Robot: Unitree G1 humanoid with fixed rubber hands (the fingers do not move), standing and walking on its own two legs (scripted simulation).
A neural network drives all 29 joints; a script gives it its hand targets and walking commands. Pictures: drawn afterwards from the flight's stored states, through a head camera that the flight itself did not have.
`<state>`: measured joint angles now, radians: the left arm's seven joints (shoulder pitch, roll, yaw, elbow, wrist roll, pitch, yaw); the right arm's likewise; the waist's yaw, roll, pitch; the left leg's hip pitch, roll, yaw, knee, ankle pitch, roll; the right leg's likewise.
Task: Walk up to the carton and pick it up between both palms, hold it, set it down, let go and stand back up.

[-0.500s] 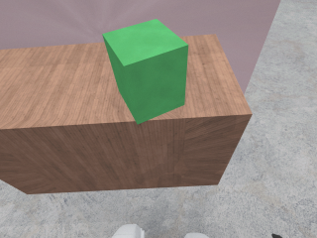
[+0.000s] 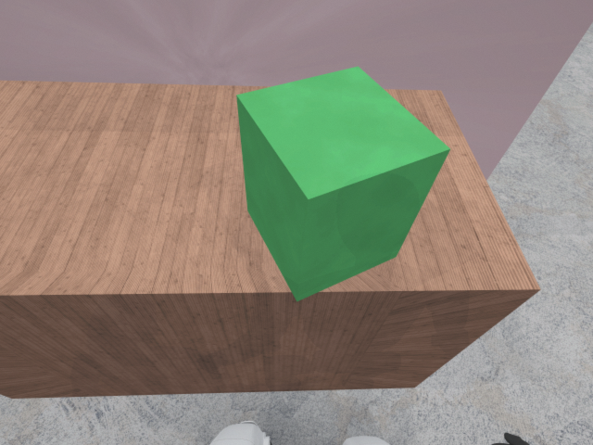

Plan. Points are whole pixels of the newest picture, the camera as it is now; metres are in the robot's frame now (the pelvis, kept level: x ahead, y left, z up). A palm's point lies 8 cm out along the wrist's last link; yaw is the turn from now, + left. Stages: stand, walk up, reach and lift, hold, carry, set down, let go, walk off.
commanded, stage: walk up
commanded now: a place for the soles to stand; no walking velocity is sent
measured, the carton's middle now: (326, 186) +0.46 -0.05 +0.06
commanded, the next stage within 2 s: none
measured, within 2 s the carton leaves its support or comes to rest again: neither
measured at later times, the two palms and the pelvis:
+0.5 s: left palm out of the picture +0.06 +0.26 -0.12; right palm out of the picture +0.07 -0.35 -0.10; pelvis +0.01 -0.04 +0.00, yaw +0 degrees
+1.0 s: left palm out of the picture +0.07 +0.26 -0.10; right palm out of the picture +0.06 -0.35 -0.10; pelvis -0.01 -0.04 +0.00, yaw +0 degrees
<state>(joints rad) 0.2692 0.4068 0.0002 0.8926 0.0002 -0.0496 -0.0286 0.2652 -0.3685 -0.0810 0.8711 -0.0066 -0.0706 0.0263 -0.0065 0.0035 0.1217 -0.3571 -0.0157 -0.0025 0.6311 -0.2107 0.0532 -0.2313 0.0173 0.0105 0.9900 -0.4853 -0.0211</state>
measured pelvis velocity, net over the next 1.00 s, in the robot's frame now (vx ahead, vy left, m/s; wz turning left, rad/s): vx -0.01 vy -0.04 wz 0.00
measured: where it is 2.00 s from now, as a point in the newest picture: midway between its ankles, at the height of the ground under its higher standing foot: outside the picture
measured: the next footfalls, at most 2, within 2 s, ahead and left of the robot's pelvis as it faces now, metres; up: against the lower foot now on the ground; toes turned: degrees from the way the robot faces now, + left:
right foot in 0.44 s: +0.06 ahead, -0.15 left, +0.00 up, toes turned +4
left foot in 0.68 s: +0.05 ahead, +0.08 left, +0.00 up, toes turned +0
